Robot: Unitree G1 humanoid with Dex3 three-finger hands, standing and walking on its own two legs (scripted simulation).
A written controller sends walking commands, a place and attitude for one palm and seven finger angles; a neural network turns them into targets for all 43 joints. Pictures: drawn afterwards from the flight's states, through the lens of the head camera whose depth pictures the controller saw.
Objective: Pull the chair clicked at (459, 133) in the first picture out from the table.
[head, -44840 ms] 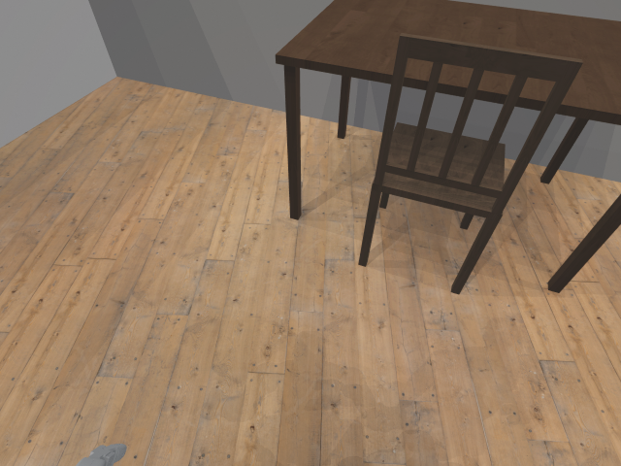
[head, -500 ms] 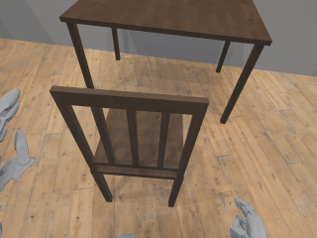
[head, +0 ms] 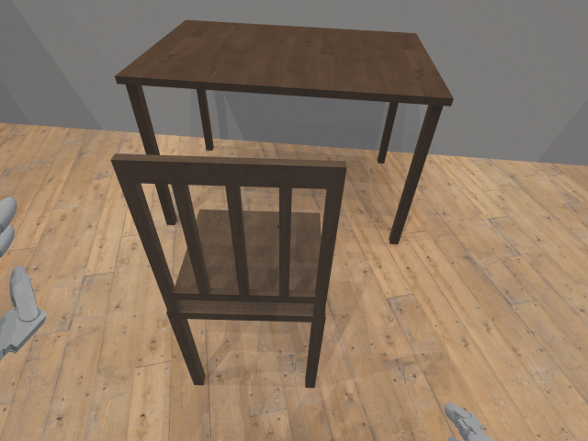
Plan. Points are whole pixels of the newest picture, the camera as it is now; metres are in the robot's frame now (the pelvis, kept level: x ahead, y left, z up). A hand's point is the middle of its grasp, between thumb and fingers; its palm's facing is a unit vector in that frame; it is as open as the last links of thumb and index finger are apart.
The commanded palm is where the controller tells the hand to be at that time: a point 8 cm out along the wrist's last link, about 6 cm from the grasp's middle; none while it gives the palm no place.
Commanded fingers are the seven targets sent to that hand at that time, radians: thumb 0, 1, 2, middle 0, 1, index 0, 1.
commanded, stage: stop stepping back and stand still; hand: left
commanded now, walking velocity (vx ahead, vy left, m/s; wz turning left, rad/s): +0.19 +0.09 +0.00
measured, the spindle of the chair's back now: (239, 245) +0.52 +0.16 -0.07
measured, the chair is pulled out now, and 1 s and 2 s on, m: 0.59 0.59 0.59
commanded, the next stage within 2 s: let the arm hang, fingers relaxed in 0.68 s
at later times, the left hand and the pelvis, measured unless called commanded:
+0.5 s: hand out of the picture +0.12 +0.30 +0.16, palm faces +0.52 -0.75 -0.41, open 7.4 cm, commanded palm +0.07 +0.32 +0.18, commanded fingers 0.00 0.90 0.90 -0.20 -0.30 -0.20 -0.30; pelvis -0.06 +0.01 +0.00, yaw +2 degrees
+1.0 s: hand out of the picture +0.07 +0.22 -0.12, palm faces +0.09 -0.96 -0.25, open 7.4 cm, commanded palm none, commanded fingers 0.00 0.90 0.90 -0.20 -0.30 -0.20 -0.30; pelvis -0.06 +0.02 +0.00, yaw +5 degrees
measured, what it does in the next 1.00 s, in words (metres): steps on the spot: right foot, then left foot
